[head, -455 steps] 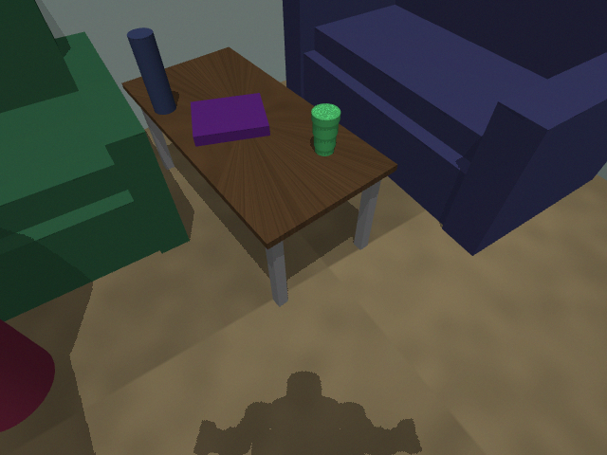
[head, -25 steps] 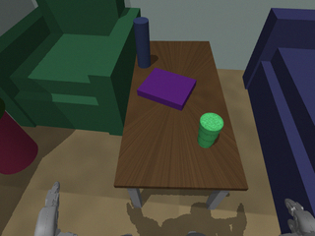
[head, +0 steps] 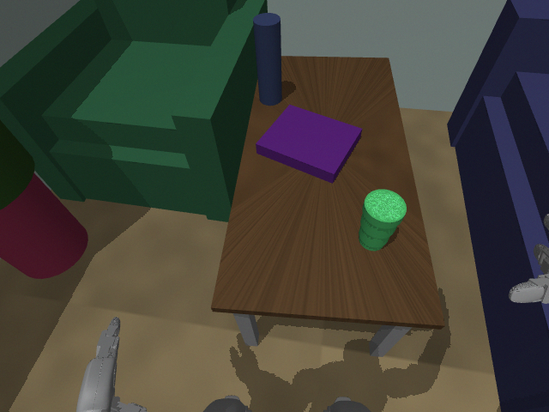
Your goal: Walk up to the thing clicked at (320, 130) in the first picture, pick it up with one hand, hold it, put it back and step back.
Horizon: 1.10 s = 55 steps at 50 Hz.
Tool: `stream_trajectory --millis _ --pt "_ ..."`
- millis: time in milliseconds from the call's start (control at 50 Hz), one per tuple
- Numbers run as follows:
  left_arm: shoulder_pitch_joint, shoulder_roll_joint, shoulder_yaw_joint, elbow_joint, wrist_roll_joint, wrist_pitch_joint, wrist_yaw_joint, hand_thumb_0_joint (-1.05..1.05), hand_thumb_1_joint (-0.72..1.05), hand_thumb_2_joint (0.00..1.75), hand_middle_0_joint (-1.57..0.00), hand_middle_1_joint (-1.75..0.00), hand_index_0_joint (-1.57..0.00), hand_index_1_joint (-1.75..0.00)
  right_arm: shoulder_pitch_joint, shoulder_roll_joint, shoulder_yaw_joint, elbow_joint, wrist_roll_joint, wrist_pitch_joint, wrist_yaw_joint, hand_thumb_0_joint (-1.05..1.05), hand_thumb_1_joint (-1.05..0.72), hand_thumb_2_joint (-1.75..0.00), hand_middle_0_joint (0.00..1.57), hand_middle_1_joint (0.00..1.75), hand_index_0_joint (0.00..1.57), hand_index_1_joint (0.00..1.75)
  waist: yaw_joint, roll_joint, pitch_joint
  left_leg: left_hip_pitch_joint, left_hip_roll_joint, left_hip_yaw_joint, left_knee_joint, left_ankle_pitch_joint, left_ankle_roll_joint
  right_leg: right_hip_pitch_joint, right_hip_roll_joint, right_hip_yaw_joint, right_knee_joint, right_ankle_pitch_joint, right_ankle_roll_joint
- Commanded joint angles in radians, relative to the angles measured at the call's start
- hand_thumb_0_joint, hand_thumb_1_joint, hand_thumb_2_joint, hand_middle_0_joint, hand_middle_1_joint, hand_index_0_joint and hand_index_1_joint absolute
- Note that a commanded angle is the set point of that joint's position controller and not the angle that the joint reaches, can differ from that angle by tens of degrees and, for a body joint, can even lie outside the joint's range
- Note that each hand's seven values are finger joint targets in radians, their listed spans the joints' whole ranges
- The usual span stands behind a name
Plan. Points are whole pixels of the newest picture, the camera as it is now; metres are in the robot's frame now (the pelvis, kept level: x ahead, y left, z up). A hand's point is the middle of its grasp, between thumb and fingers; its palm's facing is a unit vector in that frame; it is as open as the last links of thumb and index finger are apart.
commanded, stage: go down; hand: right
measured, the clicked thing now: (377, 223) +0.53 -0.20 -0.21
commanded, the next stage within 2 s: approach in 0.86 s
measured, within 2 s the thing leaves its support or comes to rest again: neither
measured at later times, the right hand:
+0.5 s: hand out of the picture +0.38 -0.37 +0.07, palm faces +0.23 +0.97 -0.05, open 17.7 cm
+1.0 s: hand out of the picture +0.41 -0.38 +0.09, palm faces +0.23 +0.97 -0.02, open 17.7 cm
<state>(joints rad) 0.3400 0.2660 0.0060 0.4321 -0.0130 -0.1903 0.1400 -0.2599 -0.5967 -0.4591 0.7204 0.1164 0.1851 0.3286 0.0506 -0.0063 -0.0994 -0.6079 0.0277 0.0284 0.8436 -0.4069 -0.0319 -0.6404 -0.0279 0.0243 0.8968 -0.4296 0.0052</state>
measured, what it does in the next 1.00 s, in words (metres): stands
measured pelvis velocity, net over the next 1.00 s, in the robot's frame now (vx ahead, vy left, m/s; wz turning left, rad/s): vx -0.01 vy -0.01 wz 0.02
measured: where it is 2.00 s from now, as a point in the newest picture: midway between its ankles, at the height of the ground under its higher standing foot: outside the picture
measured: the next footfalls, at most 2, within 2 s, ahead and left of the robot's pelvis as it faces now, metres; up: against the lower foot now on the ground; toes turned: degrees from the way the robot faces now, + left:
none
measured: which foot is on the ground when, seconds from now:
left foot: down 0.00-1.00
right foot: down 0.00-1.00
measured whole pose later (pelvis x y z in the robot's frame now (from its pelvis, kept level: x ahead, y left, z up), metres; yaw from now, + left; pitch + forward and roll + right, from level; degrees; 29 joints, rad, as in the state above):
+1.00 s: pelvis -0.01 -0.01 -0.01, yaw +1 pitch +16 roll +4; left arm 0.27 0.26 -0.04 0.44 0.01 -0.15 0.08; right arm -0.70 -0.89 -0.63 1.23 0.11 -0.19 0.50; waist 0.13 0.02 -0.12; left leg -0.75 0.00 0.03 0.84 -0.37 -0.04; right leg -0.81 -0.05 0.04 0.95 -0.42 0.00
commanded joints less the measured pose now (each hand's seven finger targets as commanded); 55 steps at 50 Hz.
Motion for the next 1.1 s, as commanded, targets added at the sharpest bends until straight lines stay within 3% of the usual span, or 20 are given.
stream_trajectory --millis 0,100,120,180,260,300,340,480,520,600,660,680,720,780,800,840,920,980,1040,1080 --pt "-0.037 0.164 0.073 -0.145 0.004 -0.049 -0.003 0.0 -0.55 0.05 -0.05 -0.05 -0.05 -0.05 -0.257 -0.383 -0.125 -0.064 0.002 -0.141 0.029 0.0 0.59 -0.01 0.05 0.05 0.05 0.05 -0.026 -0.094 -0.245 0.108 -0.031 0.016 -0.099 0.265 0.043 0.176 0.012 0.01 -0.147 0.338 -0.01" --pt "-0.054 0.142 0.053 -0.144 0.0 -0.045 -0.005 0.0 -0.55 0.05 -0.05 -0.05 -0.04 -0.05 -0.402 -0.442 -0.149 -0.045 0.015 -0.253 0.061 0.0 0.6 0.0 0.05 0.04 0.05 0.04 -0.007 -0.116 -0.305 0.114 -0.029 0.006 -0.105 0.289 0.042 0.209 0.013 0.005 -0.14 0.346 -0.019" --pt "-0.111 0.187 0.085 -0.201 0.001 -0.053 0.003 0.0 -0.55 0.05 -0.05 -0.05 -0.04 -0.05 -0.427 -0.448 -0.149 -0.022 0.021 -0.27 0.066 0.0 0.61 -0.01 0.05 0.05 0.05 0.05 0.008 -0.108 -0.318 0.103 -0.032 0.007 -0.106 0.288 0.042 0.223 0.009 0.007 -0.139 0.345 -0.018" --pt "-0.027 0.117 0.029 -0.066 0.005 -0.039 -0.01 0.0 -0.55 0.05 -0.05 -0.05 -0.04 -0.05 -0.45 -0.435 -0.131 0.061 0.025 -0.3 0.09 0.0 0.6 0.0 0.05 0.04 0.05 0.04 0.008 -0.174 -0.26 0.034 -0.037 0.011 -0.109 0.244 0.049 0.223 0.001 0.014 -0.148 0.349 -0.011" --pt "-0.074 0.178 0.064 -0.098 0.014 -0.041 -0.007 0.0 -0.54 0.05 -0.05 -0.05 -0.04 -0.05 -0.539 -0.513 -0.152 0.076 0.024 -0.338 0.107 0.0 0.6 0.0 0.06 0.04 0.05 0.04 0.025 -0.179 -0.335 0.042 -0.04 0.012 -0.109 0.271 0.048 0.246 -0.001 0.018 -0.136 0.378 -0.009" --pt "-0.034 0.137 0.042 -0.044 0.011 -0.032 -0.015 0.0 -0.54 0.04 -0.04 -0.05 -0.05 -0.05 -0.537 -0.494 -0.147 0.133 0.03 -0.348 0.119 0.0 0.59 0.0 0.06 0.04 0.05 0.04 0.025 -0.166 -0.309 0.034 -0.042 0.014 -0.113 0.272 0.046 0.232 0.001 0.018 -0.132 0.387 -0.012" --pt "-0.07 0.18 0.071 -0.076 0.012 -0.033 -0.013 0.0 -0.54 0.05 -0.05 -0.05 -0.04 -0.05 -0.55 -0.537 -0.168 0.169 0.03 -0.361 0.121 0.0 0.59 0.0 0.06 0.04 0.05 0.04 0.027 -0.144 -0.329 0.048 -0.041 0.012 -0.11 0.288 0.045 0.204 0.005 0.019 -0.127 0.376 -0.014" --pt "-0.082 0.182 0.061 -0.122 0.012 -0.022 -0.022 0.0 -0.53 0.05 -0.04 -0.05 -0.04 -0.05 -0.622 -0.592 -0.178 0.229 0.023 -0.397 0.131 0.0 0.59 0.0 0.06 0.04 0.06 0.04 0.034 -0.16 -0.34 0.027 -0.046 0.013 -0.112 0.267 0.049 0.195 0.003 0.021 -0.124 0.35 -0.012" --pt "-0.074 0.13 0.019 -0.088 0.011 -0.017 -0.033 0.0 -0.53 0.04 -0.04 -0.05 -0.04 -0.05 -0.624 -0.575 -0.172 0.251 0.026 -0.406 0.137 0.0 0.58 0.0 0.07 0.04 0.06 0.04 0.022 -0.168 -0.303 0.013 -0.047 0.013 -0.11 0.241 0.05 0.161 0.004 0.018 -0.129 0.307 -0.014" --pt "-0.105 0.18 0.051 -0.144 0.015 -0.02 -0.033 0.0 -0.54 0.05 -0.04 -0.05 -0.04 -0.05 -0.698 -0.632 -0.189 0.227 0.02 -0.423 0.144 0.0 0.59 0.0 0.06 0.04 0.06 0.04 0.041 -0.179 -0.409 0.006 -0.052 0.014 -0.096 0.253 0.052 0.205 -0.003 0.028 -0.113 0.342 -0.008" --pt "-0.067 0.159 0.036 -0.121 0.01 -0.013 -0.036 0.0 -0.53 0.04 -0.04 -0.05 -0.05 -0.05 -0.7 -0.628 -0.187 0.255 0.025 -0.428 0.149 0.0 0.6 0.0 0.06 0.04 0.06 0.04 0.043 -0.186 -0.363 0.005 -0.05 0.011 -0.102 0.236 0.05 0.168 0.006 0.02 -0.117 0.281 -0.015" --pt "-0.04 0.134 0.025 -0.063 0.009 -0.01 -0.04 0.0 -0.54 0.05 -0.04 -0.05 -0.04 -0.05 -0.682 -0.614 -0.183 0.283 0.027 -0.426 0.155 0.0 0.59 0.0 0.06 0.04 0.06 0.04 0.042 -0.208 -0.353 -0.022 -0.05 0.012 -0.095 0.243 0.051 0.175 0.002 0.022 -0.11 0.312 -0.012" --pt "-0.11 0.202 0.068 -0.147 0.014 -0.02 -0.033 0.0 -0.54 0.05 -0.04 -0.05 -0.04 -0.05 -0.736 -0.65 -0.192 0.254 0.03 -0.433 0.155 0.0 0.59 0.0 0.06 0.04 0.06 0.04 0.057 -0.202 -0.414 -0.033 -0.054 0.017 -0.091 0.248 0.052 0.216 -0.009 0.037 -0.1 0.364 -0.005" --pt "-0.052 0.14 0.021 -0.083 0.016 -0.009 -0.041 0.0 -0.54 0.05 -0.04 -0.05 -0.04 -0.05 -0.716 -0.64 -0.189 0.303 0.021 -0.431 0.16 0.0 0.59 0.0 0.06 0.04 0.06 0.04 0.047 -0.212 -0.38 -0.047 -0.055 0.019 -0.082 0.256 0.053 0.186 -0.006 0.033 -0.088 0.391 -0.005" --pt "-0.049 0.163 0.048 -0.081 0.016 -0.009 -0.04 0.0 -0.54 0.05 -0.04 -0.05 -0.04 -0.05 -0.707 -0.641 -0.191 0.316 0.026 -0.435 0.163 0.0 0.58 0.0 0.06 0.04 0.06 0.04 0.056 -0.22 -0.36 -0.06 -0.056 0.02 -0.081 0.248 0.054 0.186 -0.01 0.036 -0.087 0.393 -0.002" --pt "-0.087 0.177 0.042 -0.12 0.022 -0.014 -0.039 0.0 -0.54 0.05 -0.04 -0.05 -0.04 -0.05 -0.765 -0.68 -0.204 0.27 0.016 -0.444 0.162 0.0 0.6 0.0 0.06 0.04 0.06 0.04 0.054 -0.231 -0.45 -0.052 -0.057 0.019 -0.073 0.278 0.054 0.236 -0.013 0.04 -0.072 0.458 -0.001" --pt "-0.062 0.138 0.013 -0.119 0.017 -0.006 -0.049 0.0 -0.54 0.05 -0.04 -0.05 -0.04 -0.05 -0.749 -0.65 -0.192 0.317 0.022 -0.44 0.171 0.0 0.61 0.0 0.05 0.04 0.05 0.04 0.062 -0.201 -0.388 -0.039 -0.054 0.015 -0.079 0.259 0.052 0.145 -0.001 0.029 -0.076 0.34 -0.014" --pt "-0.09 0.201 0.053 -0.191 0.019 -0.008 -0.038 0.0 -0.55 0.04 -0.04 -0.04 -0.03 -0.04 -0.824 -0.725 -0.225 0.282 0.02 -0.457 0.171 0.0 0.56 0.0 0.07 0.04 0.06 0.04 0.078 -0.196 -0.43 -0.038 -0.055 0.015 -0.074 0.257 0.052 0.162 -0.004 0.033 -0.072 0.33 -0.011" --pt "-0.036 0.08 -0.031 -0.06 0.018 -0.006 -0.062 0.0 -0.55 0.04 -0.04 -0.04 -0.03 -0.04 -0.719 -0.558 -0.15 0.429 0.04 -0.47 0.193 0.0 0.59 0.0 0.06 0.04 0.06 0.04 0.077 -0.182 -0.236 -0.134 -0.055 0.014 -0.054 0.186 0.051 0.023 0.004 0.027 -0.063 0.224 -0.022" --pt "-0.134 0.163 0.033 -0.196 0.025 -0.031 -0.053 0.0 -0.55 0.04 -0.04 -0.03 -0.03 -0.04 -0.791 -0.641 -0.206 0.358 0.049 -0.515 0.19 0.0 0.61 0.0 0.06 0.04 0.06 0.04 0.097 -0.155 -0.376 -0.127 -0.05 0.003 -0.024 0.205 0.048 0.041 0.0 0.031 -0.013 0.226 -0.025"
